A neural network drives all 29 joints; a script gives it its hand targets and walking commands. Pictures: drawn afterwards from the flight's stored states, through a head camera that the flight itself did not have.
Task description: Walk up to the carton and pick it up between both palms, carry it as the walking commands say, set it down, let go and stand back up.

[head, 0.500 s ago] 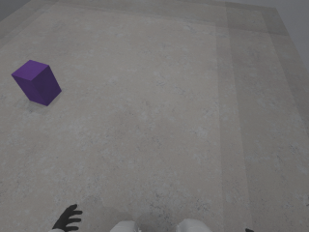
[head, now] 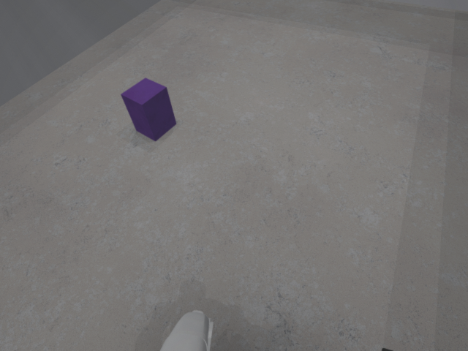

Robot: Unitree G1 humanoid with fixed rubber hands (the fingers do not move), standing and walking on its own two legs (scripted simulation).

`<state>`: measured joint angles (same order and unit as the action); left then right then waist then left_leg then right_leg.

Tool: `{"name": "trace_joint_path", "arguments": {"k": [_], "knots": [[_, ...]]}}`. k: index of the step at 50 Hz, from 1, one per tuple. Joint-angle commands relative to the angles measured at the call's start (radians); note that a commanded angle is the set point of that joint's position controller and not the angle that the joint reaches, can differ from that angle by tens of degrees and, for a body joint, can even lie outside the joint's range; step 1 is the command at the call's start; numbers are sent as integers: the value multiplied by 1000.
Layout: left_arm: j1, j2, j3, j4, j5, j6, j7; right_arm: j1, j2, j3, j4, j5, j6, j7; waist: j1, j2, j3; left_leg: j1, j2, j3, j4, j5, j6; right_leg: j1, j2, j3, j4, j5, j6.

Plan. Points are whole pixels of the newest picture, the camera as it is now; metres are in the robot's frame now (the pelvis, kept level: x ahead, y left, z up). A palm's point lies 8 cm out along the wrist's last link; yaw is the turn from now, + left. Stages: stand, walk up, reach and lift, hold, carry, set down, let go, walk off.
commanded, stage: walk up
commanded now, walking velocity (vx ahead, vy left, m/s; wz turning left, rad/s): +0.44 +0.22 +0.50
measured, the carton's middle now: (150, 110) +1.42 +0.61 -0.63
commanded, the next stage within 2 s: none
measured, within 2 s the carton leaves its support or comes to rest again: neither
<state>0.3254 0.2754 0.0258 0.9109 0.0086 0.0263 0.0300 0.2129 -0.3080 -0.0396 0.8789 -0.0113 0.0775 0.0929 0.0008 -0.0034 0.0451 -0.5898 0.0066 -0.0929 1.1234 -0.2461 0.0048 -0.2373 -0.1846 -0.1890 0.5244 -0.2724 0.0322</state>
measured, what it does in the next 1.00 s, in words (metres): walks ahead, turning left: left foot, then right foot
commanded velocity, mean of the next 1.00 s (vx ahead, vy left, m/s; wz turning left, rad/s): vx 0.51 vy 0.02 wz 0.37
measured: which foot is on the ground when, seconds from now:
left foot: up 0.00-0.20, down 0.22-0.68, up 0.70-1.00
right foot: down 0.00-0.20, up 0.22-0.66, down 0.68-1.00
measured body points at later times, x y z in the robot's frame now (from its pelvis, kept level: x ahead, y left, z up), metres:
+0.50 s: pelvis +0.14 +0.15 +0.00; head +0.15 +0.19 +0.45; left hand +0.28 +0.42 -0.13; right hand +0.16 -0.10 -0.12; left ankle +0.03 +0.23 -0.74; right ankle +0.22 +0.00 -0.67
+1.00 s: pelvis +0.39 +0.22 -0.02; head +0.40 +0.26 +0.43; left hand +0.25 +0.43 -0.17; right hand +0.59 +0.02 -0.13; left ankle +0.44 +0.36 -0.73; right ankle +0.41 +0.05 -0.74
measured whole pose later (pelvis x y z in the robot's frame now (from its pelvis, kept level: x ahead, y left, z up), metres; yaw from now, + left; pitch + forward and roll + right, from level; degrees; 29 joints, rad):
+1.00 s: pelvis +0.39 +0.22 -0.02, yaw +22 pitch +0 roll -4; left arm 0.47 0.24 0.04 0.96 0.02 -0.03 -0.02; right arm 0.12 -0.24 -0.03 0.95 -0.01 -0.04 0.06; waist 0.00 0.00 0.04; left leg -0.52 0.08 -0.01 0.71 -0.25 0.03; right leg -0.16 -0.11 -0.25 0.52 -0.33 0.04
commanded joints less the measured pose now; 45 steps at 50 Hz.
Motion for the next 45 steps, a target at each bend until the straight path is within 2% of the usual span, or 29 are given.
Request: {"name": "trace_joint_path", "arguments": {"k": [1,2,3,4,7,9,10,11,12,13,15,17,19,20,22,24,27,30,31,32,33,34,35,36,37,38,40,44,45], "knots": [[33,203,86,-42,33,-55,9,-152,-38,-19,-132,-16,-20,14,4,-185,-8,-143,58,64,-58,2,-53,178,-245,237,-388,-352,-57],[32,220,90,-51,34,-56,0,-157,-39,-15,-140,-5,-25,16,8,-218,-5,-118,61,83,-121,-30,-59,160,-249,215,-388,-361,-66],[0,215,94,-69,34,-58,-5,-128,-25,-1,-128,2,-29,15,-13,-230,-15,-26,69,85,-214,-34,-49,109,-235,149,-376,-332,-56],[-53,187,89,-87,35,-56,-23,-100,-12,6,-101,20,-40,8,-35,-297,-12,102,75,121,-286,-81,-46,26,-190,76,-371,-335,-53],[-51,219,97,-82,46,-39,-39,-54,-15,14,-85,18,-52,-6,-37,-309,-35,203,71,231,-405,-166,-50,39,-202,39,-315,-358,-85],[-108,222,101,-76,44,-33,-39,105,-24,7,-13,-11,-65,-22,-98,-190,-80,353,60,263,-542,-96,-32,21,-181,-29,-146,-383,-56],[-112,156,81,-84,51,-27,-42,211,-69,-9,40,-23,-78,-34,-109,-14,-120,474,19,205,-638,-159,-4,-5,-87,-89,146,-325,-31],[-118,78,44,-106,66,-26,-47,313,-174,-45,70,-20,-94,-56,-149,296,-86,573,155,-159,-774,-348,53,-257,10,-66,496,-330,-12],[-189,54,15,-182,57,-34,-60,342,-302,-68,52,-19,-95,-76,-157,442,-10,551,354,-680,-1005,-551,117,-545,167,34,690,-357,23],[-287,71,20,-197,60,-35,-61,306,-275,-65,43,-16,-98,-86,-141,340,58,507,396,-684,-1026,-599,166,-631,74,164,740,-304,22],[-288,54,19,-180,43,-62,-69,203,-163,-32,44,-7,-115,-87,-82,197,118,482,278,-491,-953,-200,140,-591,46,186,674,-97,25],[-224,44,18,-140,39,-57,-77,209,-127,-23,47,-3,-139,-92,-57,209,31,539,222,-348,-897,55,121,-495,60,166,641,-42,37],[-272,32,18,-135,42,-55,-78,240,-100,-16,67,-7,-156,-101,-72,220,1,596,222,-325,-879,211,140,-489,68,178,577,-18,45],[-341,37,12,-146,47,-58,-81,270,-89,-13,70,-8,-160,-102,-103,196,36,641,233,-325,-886,341,171,-547,81,150,529,-31,52],[-444,16,9,-177,45,-59,-85,297,-72,-10,77,-15,-156,-110,-129,144,74,665,248,-320,-901,381,192,-570,70,163,415,-12,61],[-471,4,4,-168,42,-55,-91,341,-69,-13,102,-14,-152,-115,-145,164,73,672,243,-304,-916,367,189,-571,77,146,360,35,60],[-496,-14,1,-174,24,-57,-97,306,-72,-22,87,-15,-151,-112,-126,157,68,607,209,-248,-921,422,165,-457,110,94,221,101,53],[-523,-22,7,-189,18,-68,-92,353,-66,-16,123,-20,-138,-113,-141,212,70,623,189,-203,-841,605,134,-400,121,44,126,56,37],[-459,-6,8,-168,16,-78,-88,306,-94,-25,107,-7,-143,-113,-88,234,19,578,178,-162,-799,743,114,-244,146,23,51,42,22],[-367,11,17,-132,17,-81,-79,294,-100,-22,107,-3,-143,-115,-47,190,-57,552,150,-123,-653,883,100,-77,159,2,-16,41,9],[-213,42,37,-73,15,-88,-68,258,-96,-22,88,4,-148,-113,28,125,-151,418,118,-74,-482,923,80,196,162,-14,-41,126,-9],[19,114,58,-1,22,-92,-55,192,-104,-21,39,6,-163,-110,122,53,-289,218,85,-59,-246,706,74,522,64,84,-31,134,-40],[187,211,84,56,48,-95,-37,148,-36,1,-3,4,-175,-110,154,-249,-343,-77,-44,6,51,-91,51,701,-206,436,-112,132,-90],[237,256,75,81,60,-93,-36,140,-41,-6,-28,5,-173,-112,135,-214,-360,-155,-39,20,245,-263,51,681,-339,665,-190,167,-147],[145,215,63,62,52,-95,-36,90,-40,-15,-36,-2,-169,-104,92,-145,-273,-164,20,-4,277,-217,45,539,-321,629,-215,86,-192],[64,172,59,29,47,-97,-34,81,-32,-21,-32,-5,-157,-91,57,-56,-190,-133,61,11,254,-135,26,378,-308,551,-249,99,-191],[-28,89,45,-15,39,-99,-26,56,-5,-21,-29,-21,-132,-69,17,-61,-88,-86,82,35,182,-93,2,209,-235,371,-277,193,-175],[-24,73,37,-33,38,-105,-37,-10,44,9,-19,-16,-106,-33,4,-164,-32,59,117,66,-215,-23,-7,2,-205,210,-385,-66,-118],[-77,82,52,-55,42,-98,-45,-26,50,22,-18,-14,-99,-25,-21,-180,8,142,121,76,-343,-52,-4,-58,-181,143,-384,-102,-92]]}}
